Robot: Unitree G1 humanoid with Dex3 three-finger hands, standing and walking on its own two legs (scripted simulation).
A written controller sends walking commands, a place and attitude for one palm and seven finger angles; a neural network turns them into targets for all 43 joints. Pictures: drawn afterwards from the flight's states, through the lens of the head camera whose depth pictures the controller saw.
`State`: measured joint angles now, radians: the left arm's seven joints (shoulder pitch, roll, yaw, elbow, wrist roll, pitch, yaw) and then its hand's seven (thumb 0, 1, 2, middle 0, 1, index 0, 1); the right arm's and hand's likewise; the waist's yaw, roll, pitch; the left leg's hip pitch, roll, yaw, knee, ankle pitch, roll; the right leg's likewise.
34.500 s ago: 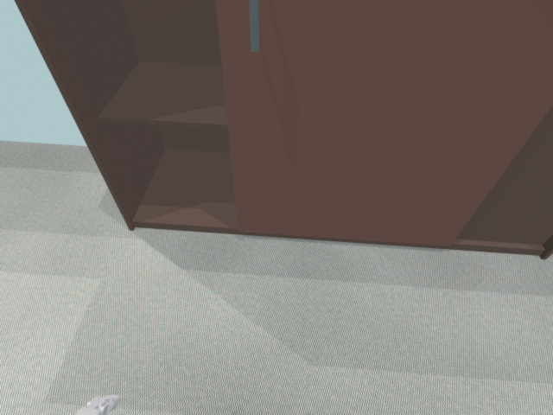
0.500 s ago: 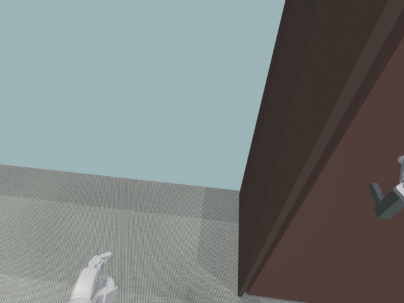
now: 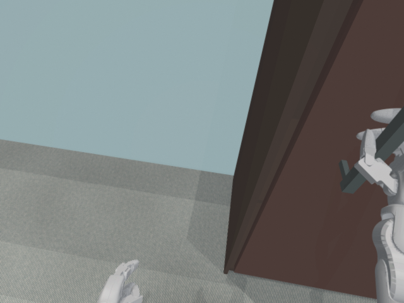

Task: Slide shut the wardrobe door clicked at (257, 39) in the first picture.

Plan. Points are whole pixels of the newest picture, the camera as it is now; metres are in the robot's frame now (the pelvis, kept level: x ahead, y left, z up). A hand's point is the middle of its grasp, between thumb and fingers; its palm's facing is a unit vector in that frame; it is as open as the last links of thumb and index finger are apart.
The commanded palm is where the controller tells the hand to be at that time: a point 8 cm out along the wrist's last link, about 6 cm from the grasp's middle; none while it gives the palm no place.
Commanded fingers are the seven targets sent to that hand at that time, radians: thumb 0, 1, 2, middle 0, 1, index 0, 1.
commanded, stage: stop walking and hold the door there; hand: right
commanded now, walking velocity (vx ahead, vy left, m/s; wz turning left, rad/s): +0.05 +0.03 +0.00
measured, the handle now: (377, 138) +0.33 -0.24 +0.21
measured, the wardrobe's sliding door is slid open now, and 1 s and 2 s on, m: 0.02 0.02 0.02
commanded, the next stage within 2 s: loosen the grip on the handle in 0.74 s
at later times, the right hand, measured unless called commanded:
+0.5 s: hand (366, 158) +0.30 -0.22 +0.20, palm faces +0.36 +0.91 -0.21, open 5.9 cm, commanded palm +0.25 -0.27 +0.20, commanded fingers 0.00 -0.90 -0.90 0.45 1.40 0.45 1.40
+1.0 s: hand (378, 158) +0.29 -0.23 +0.21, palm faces +0.36 +0.92 -0.17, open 7.4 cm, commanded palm +0.25 -0.26 +0.21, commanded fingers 0.00 0.19 -0.38 0.45 1.40 0.45 1.40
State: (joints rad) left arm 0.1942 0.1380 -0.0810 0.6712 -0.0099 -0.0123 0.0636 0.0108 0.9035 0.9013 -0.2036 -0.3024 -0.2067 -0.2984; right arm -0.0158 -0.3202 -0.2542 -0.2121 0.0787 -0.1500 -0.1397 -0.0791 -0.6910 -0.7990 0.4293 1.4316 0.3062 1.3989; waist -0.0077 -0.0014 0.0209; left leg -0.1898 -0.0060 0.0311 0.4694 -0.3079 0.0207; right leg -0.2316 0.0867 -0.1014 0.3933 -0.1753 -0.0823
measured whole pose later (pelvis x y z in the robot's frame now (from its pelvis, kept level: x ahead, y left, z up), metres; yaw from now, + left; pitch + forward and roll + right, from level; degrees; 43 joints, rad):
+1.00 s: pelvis -0.02 +0.03 +0.00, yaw -1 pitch -1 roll +0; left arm 0.16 0.24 -0.01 0.65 -0.01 -0.10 0.06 0.01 0.90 0.90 -0.20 -0.30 -0.21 -0.30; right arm -0.19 -0.36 -0.35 -0.03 0.13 -0.08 0.01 -0.10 -0.40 -0.72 0.51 1.43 0.37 1.37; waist -0.04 -0.02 0.02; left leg -0.21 -0.05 0.06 0.47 -0.26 0.07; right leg -0.28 0.04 -0.07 0.45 -0.16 -0.06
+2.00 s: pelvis -0.01 +0.02 -0.01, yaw -1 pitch +1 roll +1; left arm 0.18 0.22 -0.07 0.64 -0.03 -0.07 0.11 0.01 0.90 0.90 -0.20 -0.30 -0.21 -0.30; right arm -0.16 -0.47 -0.41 0.02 0.16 -0.10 0.02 -0.01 0.55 -0.20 0.50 1.27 0.26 1.15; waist -0.03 -0.04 -0.04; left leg -0.26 -0.06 0.07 0.55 -0.31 0.07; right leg -0.35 0.03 -0.07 0.58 -0.24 -0.06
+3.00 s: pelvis -0.03 -0.02 -0.01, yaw -3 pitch -2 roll +2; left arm 0.16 0.20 -0.10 0.65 -0.01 -0.21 0.10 0.01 0.90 0.90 -0.20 -0.30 -0.21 -0.30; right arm 0.29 -0.38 -0.44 -0.49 0.26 -0.09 0.08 -0.01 0.56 -0.20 0.25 1.15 0.26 1.15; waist -0.11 -0.04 -0.04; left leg -0.23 -0.01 0.09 0.58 -0.31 0.01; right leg -0.33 0.07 -0.05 0.60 -0.24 -0.10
